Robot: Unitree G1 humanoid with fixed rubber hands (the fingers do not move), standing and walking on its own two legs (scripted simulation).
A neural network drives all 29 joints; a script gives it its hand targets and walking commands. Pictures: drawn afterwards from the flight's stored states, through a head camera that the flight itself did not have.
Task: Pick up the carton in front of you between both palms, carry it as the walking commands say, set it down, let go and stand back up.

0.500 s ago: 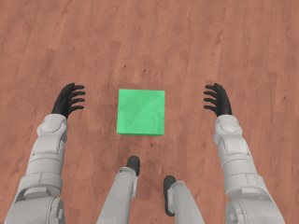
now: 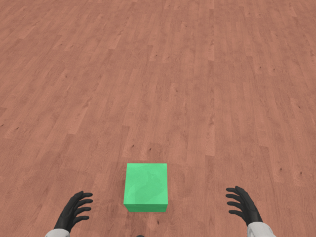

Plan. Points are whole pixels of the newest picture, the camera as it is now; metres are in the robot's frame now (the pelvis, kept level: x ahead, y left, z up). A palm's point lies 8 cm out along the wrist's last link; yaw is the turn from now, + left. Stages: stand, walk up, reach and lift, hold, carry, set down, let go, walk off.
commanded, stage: let go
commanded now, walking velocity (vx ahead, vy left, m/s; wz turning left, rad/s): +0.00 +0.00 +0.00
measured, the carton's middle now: (147, 188) +0.40 +0.08 -0.64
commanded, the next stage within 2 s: stand in 0.54 s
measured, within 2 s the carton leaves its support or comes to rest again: neither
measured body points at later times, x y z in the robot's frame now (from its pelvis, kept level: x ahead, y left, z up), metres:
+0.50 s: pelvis +0.01 -0.02 +0.00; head +0.03 -0.01 +0.45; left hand +0.18 +0.23 -0.07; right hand +0.19 -0.25 -0.07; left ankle +0.04 +0.10 -0.73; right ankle -0.05 -0.12 -0.73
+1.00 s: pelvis +0.03 +0.00 +0.00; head +0.04 +0.02 +0.45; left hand +0.17 +0.29 -0.11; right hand +0.16 -0.30 -0.09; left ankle +0.04 +0.10 -0.73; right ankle -0.05 -0.12 -0.73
